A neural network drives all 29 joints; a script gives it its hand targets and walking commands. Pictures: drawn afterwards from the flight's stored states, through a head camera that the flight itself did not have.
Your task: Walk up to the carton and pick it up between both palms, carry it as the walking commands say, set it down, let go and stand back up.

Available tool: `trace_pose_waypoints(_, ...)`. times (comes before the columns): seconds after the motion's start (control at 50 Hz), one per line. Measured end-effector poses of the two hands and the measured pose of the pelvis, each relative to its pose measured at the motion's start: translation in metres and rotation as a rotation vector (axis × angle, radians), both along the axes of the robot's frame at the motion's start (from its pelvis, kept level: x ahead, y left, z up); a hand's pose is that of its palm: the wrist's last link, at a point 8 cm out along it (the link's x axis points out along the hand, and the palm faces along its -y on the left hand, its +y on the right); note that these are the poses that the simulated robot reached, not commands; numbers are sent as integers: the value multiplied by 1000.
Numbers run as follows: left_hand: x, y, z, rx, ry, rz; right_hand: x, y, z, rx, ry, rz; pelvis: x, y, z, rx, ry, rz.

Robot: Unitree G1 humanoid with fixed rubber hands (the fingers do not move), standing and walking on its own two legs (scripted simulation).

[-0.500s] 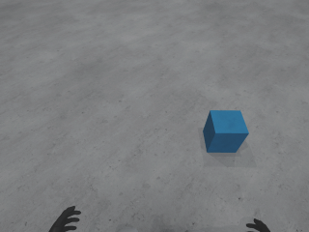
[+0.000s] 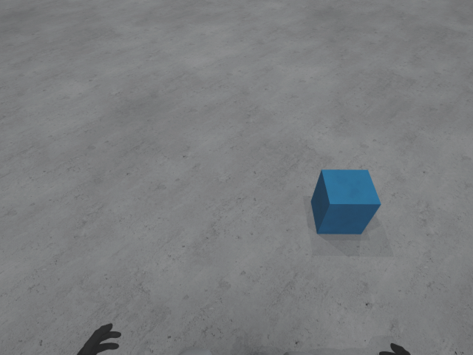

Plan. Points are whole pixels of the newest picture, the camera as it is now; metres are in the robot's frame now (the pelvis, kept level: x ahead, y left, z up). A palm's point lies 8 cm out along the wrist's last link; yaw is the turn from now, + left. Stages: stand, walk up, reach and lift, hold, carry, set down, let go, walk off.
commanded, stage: walk up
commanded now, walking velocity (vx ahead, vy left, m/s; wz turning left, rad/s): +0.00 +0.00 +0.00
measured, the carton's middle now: (341, 202) +0.84 -0.44 -0.63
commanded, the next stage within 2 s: none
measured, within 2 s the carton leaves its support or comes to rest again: neither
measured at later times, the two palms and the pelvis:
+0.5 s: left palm (174, 324) +0.18 +0.14 -0.10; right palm out of the picture +0.07 -0.39 -0.14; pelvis +0.07 -0.11 +0.00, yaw -9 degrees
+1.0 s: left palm (202, 276) +0.28 +0.10 -0.11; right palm (435, 237) +0.39 -0.42 -0.12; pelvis +0.29 -0.14 +0.00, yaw -16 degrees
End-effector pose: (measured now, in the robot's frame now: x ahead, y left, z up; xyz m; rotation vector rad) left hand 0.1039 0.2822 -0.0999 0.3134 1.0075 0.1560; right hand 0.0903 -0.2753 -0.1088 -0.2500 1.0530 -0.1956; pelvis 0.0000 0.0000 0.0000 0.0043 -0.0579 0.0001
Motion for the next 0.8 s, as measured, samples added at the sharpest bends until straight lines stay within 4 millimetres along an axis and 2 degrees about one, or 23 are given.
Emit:
trace_pose_waypoints(0.12, -2, 0, -1, -7, 13, 0, -3, 0, -1, 0, 11, -2, 0, 0, 0, -1, 1, 0)
trace_pose_waypoints(0.2, 7, -15, 3, -48, 83, -49, -19, -8, 0, 13, 53, -57, 4, -6, 7, -16, 17, -44)
trace_pose_waypoints(0.32, 40, -56, 12, -78, 97, -118, -54, -41, 4, 18, 141, -134, 23, -40, 17, -37, 22, -98)
trace_pose_waypoints(0.36, 52, -74, 12, -77, 104, -135, -59, -57, 1, 25, 163, -158, 31, -56, 15, -26, 35, -113)
trace_pose_waypoints(0.42, 70, -105, 8, -47, 114, -161, -54, -84, -14, 55, 171, -193, 45, -84, 7, 16, 62, -146)
trace_pose_waypoints(0.46, 79, -124, -1, -17, 97, -161, -44, -103, -31, 75, 168, -201, 54, -104, -6, 45, 60, -153)
trace_pose_waypoints(0.48, 79, -133, -1, -15, 98, -145, -36, -110, -35, 83, 166, -202, 60, -110, -6, 46, 55, -149)
trace_pose_waypoints(0.6, 72, -177, 20, -22, 208, -99, 43, -130, -17, 146, 71, -181, 103, -134, 20, 87, 95, -181)
trace_pose_waypoints(0.7, 82, -194, 22, -18, 281, -87, 101, -151, -7, 143, 17, -189, 142, -149, 26, 108, 96, -216)
trace_pose_waypoints(0.8, 97, -197, 19, -15, 336, -52, 165, -158, -5, 135, -24, -178, 183, -152, 23, 103, 84, -241)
